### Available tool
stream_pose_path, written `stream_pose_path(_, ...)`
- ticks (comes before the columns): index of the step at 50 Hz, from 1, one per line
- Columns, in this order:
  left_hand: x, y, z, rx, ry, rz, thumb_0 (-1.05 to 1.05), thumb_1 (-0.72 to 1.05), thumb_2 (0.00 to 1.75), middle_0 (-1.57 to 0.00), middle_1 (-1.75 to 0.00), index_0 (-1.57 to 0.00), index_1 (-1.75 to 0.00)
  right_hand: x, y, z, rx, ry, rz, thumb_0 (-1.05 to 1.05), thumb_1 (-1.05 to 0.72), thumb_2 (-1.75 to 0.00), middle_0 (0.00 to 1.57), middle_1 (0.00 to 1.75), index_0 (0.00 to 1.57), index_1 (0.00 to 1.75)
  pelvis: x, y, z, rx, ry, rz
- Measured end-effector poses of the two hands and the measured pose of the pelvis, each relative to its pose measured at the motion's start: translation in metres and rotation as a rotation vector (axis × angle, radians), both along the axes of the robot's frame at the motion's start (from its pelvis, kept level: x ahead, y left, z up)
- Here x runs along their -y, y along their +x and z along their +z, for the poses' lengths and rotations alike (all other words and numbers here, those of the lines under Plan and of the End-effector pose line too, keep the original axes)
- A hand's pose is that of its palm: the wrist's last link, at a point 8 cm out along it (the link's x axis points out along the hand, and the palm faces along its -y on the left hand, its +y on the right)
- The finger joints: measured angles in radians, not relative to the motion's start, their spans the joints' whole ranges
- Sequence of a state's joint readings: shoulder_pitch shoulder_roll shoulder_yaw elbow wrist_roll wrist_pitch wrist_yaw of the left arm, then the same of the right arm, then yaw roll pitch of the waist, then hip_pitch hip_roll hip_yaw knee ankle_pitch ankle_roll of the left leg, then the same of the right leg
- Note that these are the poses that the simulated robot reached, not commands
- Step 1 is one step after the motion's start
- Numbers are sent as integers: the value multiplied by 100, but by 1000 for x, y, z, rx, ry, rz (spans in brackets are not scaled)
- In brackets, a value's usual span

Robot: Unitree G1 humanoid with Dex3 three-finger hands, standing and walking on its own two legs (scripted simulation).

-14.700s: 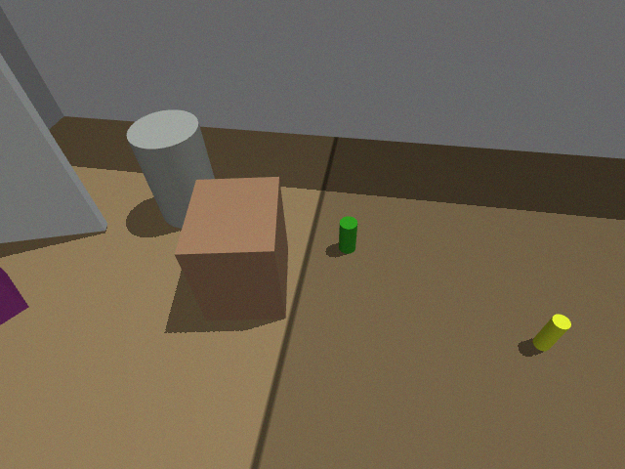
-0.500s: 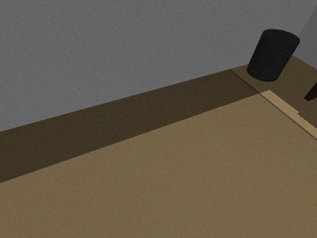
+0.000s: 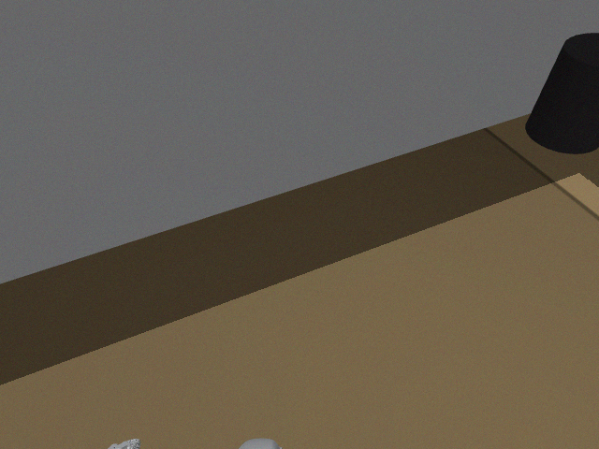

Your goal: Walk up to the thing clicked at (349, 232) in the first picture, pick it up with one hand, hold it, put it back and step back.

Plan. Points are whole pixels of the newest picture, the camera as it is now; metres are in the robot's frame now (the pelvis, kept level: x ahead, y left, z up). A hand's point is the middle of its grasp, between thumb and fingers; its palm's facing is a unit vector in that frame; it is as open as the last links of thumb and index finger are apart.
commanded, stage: walk up
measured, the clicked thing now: out of the picture +0.02 +1.30 -0.69
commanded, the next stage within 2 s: stand in 1.84 s
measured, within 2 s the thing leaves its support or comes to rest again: neither
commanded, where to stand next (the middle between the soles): +0.08 +0.01 m, yaw +3 degrees
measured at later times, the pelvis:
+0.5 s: pelvis +0.06 -0.04 -0.03, yaw +2 degrees
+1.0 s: pelvis +0.02 -0.02 -0.02, yaw +6 degrees
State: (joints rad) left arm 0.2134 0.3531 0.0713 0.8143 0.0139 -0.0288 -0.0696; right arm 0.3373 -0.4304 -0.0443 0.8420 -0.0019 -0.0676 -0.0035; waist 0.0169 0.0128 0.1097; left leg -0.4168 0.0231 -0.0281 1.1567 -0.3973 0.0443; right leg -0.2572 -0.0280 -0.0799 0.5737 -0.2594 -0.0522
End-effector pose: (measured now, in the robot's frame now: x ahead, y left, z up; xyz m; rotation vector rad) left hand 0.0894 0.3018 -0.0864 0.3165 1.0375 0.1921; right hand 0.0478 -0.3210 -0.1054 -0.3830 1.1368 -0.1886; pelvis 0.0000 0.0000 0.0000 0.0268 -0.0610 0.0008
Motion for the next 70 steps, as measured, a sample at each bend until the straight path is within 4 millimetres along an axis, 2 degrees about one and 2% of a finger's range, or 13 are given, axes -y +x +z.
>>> stream_pose_path(6, 10, 0, -9, -92, 13, 29, 1, 90, 90, -21, -30, -20, -30, 11, 63, 9, 24, -17, 43, 0, -90, -90, 20, 30, 21, 30, 13, 36, 2, -19, -20, 6)
stream_pose_path(13, 9, 14, -47, -165, -7, 81, 1, 90, 90, -21, -30, -20, -30, 2, 115, -5, -4, -38, 75, 0, -90, -90, 20, 30, 21, 30, 15, 67, -18, -25, -23, 45)
stream_pose_path(16, 14, 25, -53, -171, -16, 100, 1, 90, 90, -21, -30, -20, -30, -5, 134, -7, 13, -23, 95, 0, -90, -90, 20, 30, 21, 30, 17, 68, -19, -24, -24, 48)
stream_pose_path(21, 24, 38, -47, -157, -7, 84, 1, 90, 90, -21, -30, -20, -30, -8, 161, -7, 81, 11, 110, 0, -90, -90, 21, 30, 21, 30, 26, 66, -17, -41, -31, 50)
stream_pose_path(26, 29, 31, -37, -114, 77, 88, 1, 90, 90, -21, -30, -20, -30, 6, 179, -22, 133, 54, 130, 0, -90, -90, 21, 30, 21, 30, 43, 57, -27, -36, -38, 42)
stream_pose_path(31, 30, -4, -12, -138, 153, 95, 1, 90, 90, -21, -30, -20, -30, 17, 172, -25, 94, 78, 107, 0, -90, -90, 21, 30, 21, 30, 52, 53, -19, -29, -5, 41)
stream_pose_path(38, 8, -43, 15, -204, 226, 119, 1, 90, 90, -21, -30, -20, -31, 27, 144, -27, 22, 72, 87, 0, -90, -90, 20, 30, 21, 30, 44, 42, -8, -42, 3, 72)
stream_pose_path(41, -5, -54, 11, -192, 224, 138, 1, 89, 90, -21, -30, -20, -31, 21, 135, -32, -24, 54, 106, 0, -90, -90, 20, 30, 20, 30, 37, 36, -13, -36, -12, 98)
stream_pose_path(46, -20, -68, -16, -197, 171, 173, 1, 90, 90, -21, -30, -20, -30, -5, 123, -30, -24, 44, 134, 1, -90, -90, 20, 30, 20, 30, 25, 25, -21, -1, 24, 97)
stream_pose_path(50, -9, -67, -28, -187, 103, 168, 1, 90, 90, -21, -30, -20, -30, -18, 114, -18, 8, 60, 131, 0, -90, -90, 20, 30, 21, 30, 21, 21, -16, 1, -16, 104)
stream_pose_path(57, 12, -71, -36, -153, 37, 137, 1, 90, 90, -21, -30, -20, -30, -23, 112, -13, 55, 75, 100, 0, -90, -90, 21, 30, 21, 30, 17, 16, -14, 10, -44, 95)
stream_pose_path(63, 4, -56, -36, -155, 8, 118, 1, 90, 90, -21, -30, -20, -30, -26, 92, -10, 35, 60, 65, 0, -90, -90, 20, 30, 21, 30, 4, 15, -9, 2, -39, 82)
stream_pose_path(70, -8, -30, -28, -132, 14, 106, 1, 90, 90, -21, -30, -20, -30, -30, 69, -5, -61, 56, 49, 0, -90, -90, 20, 30, 21, 30, 4, 21, 1, -18, -43, 79)
